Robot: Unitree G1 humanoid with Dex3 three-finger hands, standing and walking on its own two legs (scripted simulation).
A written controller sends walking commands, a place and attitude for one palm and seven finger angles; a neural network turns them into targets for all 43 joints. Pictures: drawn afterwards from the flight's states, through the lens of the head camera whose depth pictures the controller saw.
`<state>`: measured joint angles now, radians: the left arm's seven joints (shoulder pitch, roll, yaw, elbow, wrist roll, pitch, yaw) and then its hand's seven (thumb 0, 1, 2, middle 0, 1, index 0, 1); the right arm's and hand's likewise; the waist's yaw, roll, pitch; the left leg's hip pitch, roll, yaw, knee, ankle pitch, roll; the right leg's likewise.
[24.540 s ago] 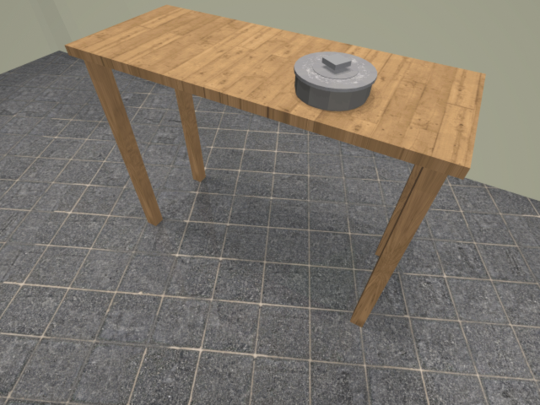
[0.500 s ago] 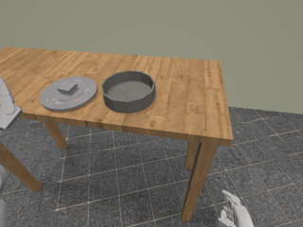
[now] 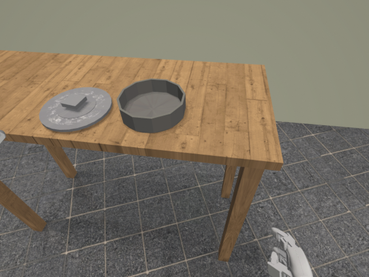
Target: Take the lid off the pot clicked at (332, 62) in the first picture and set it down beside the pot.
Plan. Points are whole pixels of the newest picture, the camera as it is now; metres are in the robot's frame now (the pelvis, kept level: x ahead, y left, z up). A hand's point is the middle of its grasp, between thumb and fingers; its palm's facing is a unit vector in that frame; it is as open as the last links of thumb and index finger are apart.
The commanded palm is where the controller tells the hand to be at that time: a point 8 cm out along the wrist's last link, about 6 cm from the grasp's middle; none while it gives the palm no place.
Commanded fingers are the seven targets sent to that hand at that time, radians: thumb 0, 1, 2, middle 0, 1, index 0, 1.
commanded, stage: step back with the hand held close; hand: left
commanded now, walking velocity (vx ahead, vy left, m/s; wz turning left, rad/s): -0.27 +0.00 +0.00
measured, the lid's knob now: (74, 101) +0.52 +0.36 +0.11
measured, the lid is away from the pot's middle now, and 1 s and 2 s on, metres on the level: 0.22 0.22 0.22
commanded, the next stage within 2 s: stop stepping back and stand still in 0.94 s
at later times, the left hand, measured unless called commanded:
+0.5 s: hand out of the picture +0.13 +0.23 +0.30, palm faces +0.59 -0.74 -0.32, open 7.4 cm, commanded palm +0.05 +0.29 +0.29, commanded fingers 0.00 0.90 0.90 -0.20 -0.30 -0.20 -0.30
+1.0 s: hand out of the picture +0.02 +0.21 +0.28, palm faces +0.48 -0.75 -0.47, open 7.4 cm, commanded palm -0.05 +0.28 +0.29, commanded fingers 0.00 0.90 0.90 -0.20 -0.30 -0.20 -0.30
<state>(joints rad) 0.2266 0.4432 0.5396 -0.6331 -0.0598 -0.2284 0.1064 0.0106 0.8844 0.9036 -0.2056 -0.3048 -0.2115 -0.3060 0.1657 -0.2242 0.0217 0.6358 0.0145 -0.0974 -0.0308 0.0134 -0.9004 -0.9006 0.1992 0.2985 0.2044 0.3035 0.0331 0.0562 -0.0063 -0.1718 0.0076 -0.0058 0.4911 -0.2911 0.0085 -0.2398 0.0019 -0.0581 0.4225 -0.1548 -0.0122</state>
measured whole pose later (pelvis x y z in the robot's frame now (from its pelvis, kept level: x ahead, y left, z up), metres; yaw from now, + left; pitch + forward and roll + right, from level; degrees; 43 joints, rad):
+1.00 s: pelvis -0.18 +0.00 -0.01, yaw -1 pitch +2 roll +0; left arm 0.36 0.53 0.61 -0.81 -0.05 -0.28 0.13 0.01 0.88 0.90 -0.21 -0.31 -0.22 -0.31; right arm 0.18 -0.22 -0.03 0.60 0.01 -0.13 -0.05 0.01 -0.90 -0.90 0.20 0.30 0.20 0.30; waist -0.03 -0.03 0.01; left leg -0.36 0.04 0.03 0.58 -0.23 -0.02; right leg -0.43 -0.03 -0.01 0.62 -0.22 0.02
